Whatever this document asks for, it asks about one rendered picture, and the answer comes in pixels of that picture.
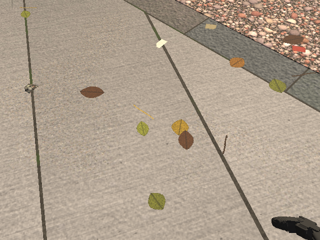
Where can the robot right hand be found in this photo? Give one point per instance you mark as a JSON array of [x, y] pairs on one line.
[[302, 226]]

